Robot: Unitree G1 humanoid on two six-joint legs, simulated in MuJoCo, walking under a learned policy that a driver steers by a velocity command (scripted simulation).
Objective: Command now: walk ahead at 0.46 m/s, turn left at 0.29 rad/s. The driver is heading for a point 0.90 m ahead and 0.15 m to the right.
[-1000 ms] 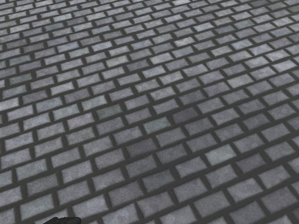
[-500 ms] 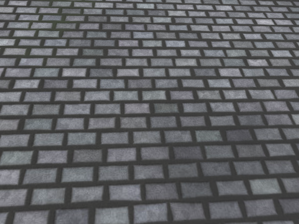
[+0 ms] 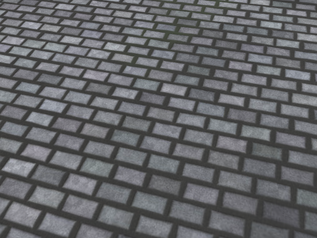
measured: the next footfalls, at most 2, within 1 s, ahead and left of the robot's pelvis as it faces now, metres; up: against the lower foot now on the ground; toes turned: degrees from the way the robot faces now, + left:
left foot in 0.16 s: +0.26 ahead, +0.15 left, +0.00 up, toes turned +4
right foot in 0.70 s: +0.58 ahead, -0.07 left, +0.00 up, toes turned +0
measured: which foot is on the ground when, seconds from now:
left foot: up 0.00-0.14, down 0.16-0.70, up 0.72-1.00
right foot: down 0.00-0.18, up 0.20-0.68, down 0.70-1.00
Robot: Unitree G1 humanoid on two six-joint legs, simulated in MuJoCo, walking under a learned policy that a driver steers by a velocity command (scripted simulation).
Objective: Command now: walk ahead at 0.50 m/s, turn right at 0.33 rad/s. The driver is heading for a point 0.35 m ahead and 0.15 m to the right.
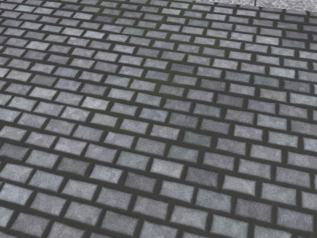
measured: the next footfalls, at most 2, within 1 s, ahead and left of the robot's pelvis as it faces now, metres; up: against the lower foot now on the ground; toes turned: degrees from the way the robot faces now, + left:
left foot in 0.22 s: +0.30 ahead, +0.15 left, +0.00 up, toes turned -9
right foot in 0.66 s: +0.44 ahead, -0.15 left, +0.00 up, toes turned -17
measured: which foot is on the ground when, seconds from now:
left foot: up 0.00-0.20, down 0.22-0.66, up 0.68-0.94, down 0.96-1.00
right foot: down 0.00-0.22, up 0.24-0.64, down 0.66-1.00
